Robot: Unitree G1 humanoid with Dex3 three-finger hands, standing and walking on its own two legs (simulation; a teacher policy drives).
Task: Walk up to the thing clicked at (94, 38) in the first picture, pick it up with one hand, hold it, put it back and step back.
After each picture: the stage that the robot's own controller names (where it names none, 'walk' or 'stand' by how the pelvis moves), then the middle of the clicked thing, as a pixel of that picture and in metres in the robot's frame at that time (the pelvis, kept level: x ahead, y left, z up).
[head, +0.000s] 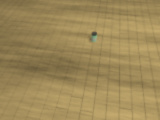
stand; (94, 36) +1.46 -0.14 -0.72
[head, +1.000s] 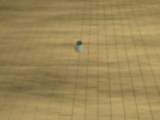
walk; (79, 46) +1.34 +0.13 -0.70
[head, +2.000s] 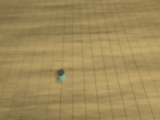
walk; (61, 75) +0.84 +0.26 -0.71
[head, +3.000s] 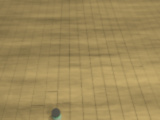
stand; (56, 115) +0.47 +0.20 -0.70
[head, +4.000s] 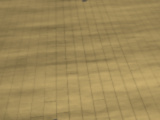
stand; out of the picture +0.42 +0.22 -0.72
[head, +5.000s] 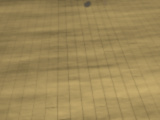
stand; out of the picture +0.39 +0.21 -0.73
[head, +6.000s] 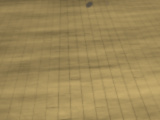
stand; out of the picture +0.39 +0.21 -0.73
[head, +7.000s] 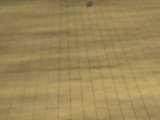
stand; out of the picture +0.39 +0.21 -0.73
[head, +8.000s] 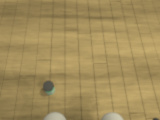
go down; (49, 88) +0.45 +0.19 -0.55
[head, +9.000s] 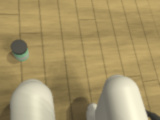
go down; (20, 51) +0.49 +0.25 -0.30
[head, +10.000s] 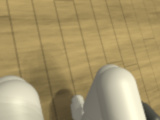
close in; out of the picture +0.47 +0.27 -0.25
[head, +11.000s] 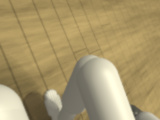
close; out of the picture +0.46 +0.31 -0.23
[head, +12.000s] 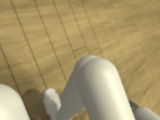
lift; out of the picture +0.44 +0.29 -0.24
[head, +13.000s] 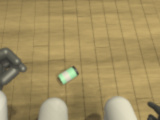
close; (68, 74) +0.48 +0.09 -0.48
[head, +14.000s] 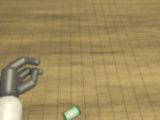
hold; (72, 113) +0.48 +0.07 -0.66
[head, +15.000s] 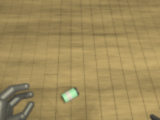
go down; (70, 94) +0.50 +0.09 -0.62
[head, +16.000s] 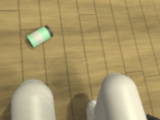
stand; (39, 36) +0.57 +0.15 -0.34
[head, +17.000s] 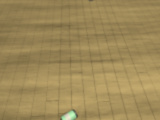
stand; (69, 117) +0.50 +0.08 -0.68
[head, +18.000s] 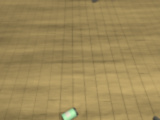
stand; (69, 114) +0.52 +0.09 -0.68
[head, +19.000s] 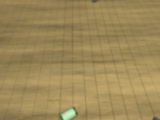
stand; (69, 114) +0.52 +0.10 -0.68
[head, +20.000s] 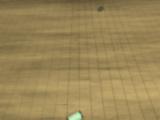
stand; (75, 117) +0.55 +0.10 -0.75
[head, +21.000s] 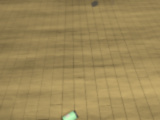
stand; (70, 117) +0.52 +0.13 -0.75
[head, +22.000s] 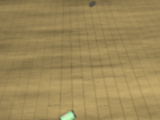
stand; (68, 117) +0.52 +0.14 -0.75
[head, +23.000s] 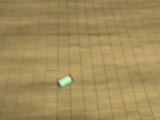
walk; (65, 80) +0.65 +0.11 -0.73
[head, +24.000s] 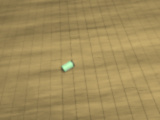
walk; (68, 66) +0.90 +0.21 -0.73
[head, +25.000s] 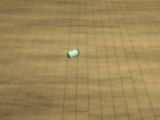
stand; (73, 53) +1.18 +0.11 -0.73
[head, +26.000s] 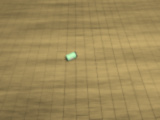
stand; (71, 56) +1.16 +0.13 -0.75
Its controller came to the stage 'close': yes
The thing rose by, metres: 0.01
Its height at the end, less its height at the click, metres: -0.02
